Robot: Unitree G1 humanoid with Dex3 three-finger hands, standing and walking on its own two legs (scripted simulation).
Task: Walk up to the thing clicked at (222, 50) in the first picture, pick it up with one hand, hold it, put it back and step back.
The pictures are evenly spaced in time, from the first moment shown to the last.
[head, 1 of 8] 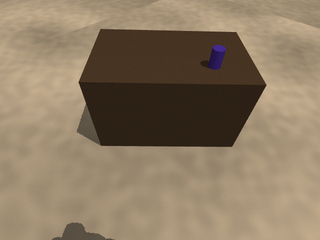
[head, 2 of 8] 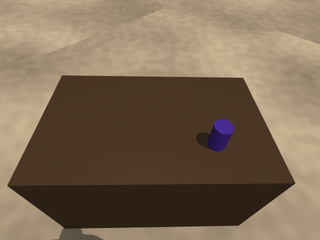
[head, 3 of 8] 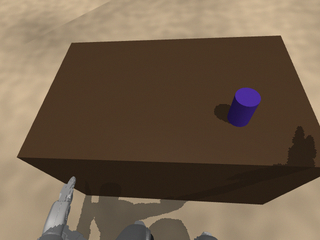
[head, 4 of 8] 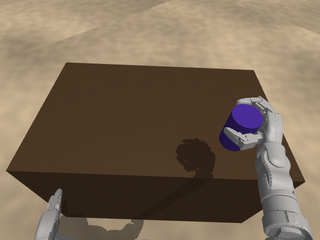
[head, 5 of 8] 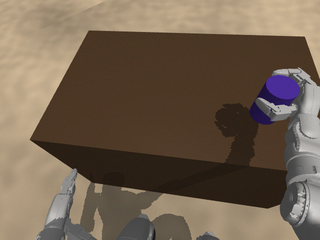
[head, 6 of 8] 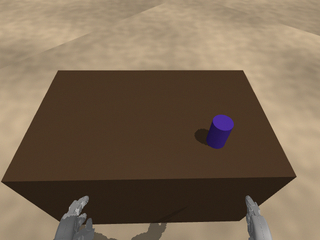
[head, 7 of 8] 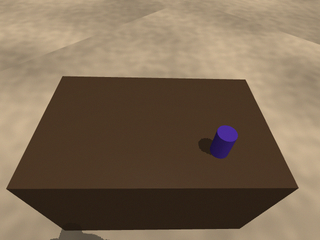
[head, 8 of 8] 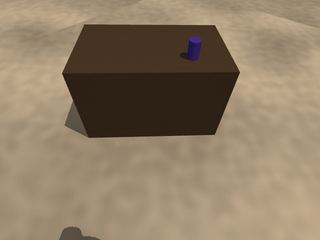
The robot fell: no
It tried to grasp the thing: yes
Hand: right
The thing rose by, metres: 0.22
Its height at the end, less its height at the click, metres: +0.00
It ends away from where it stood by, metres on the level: 0.01
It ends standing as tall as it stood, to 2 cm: yes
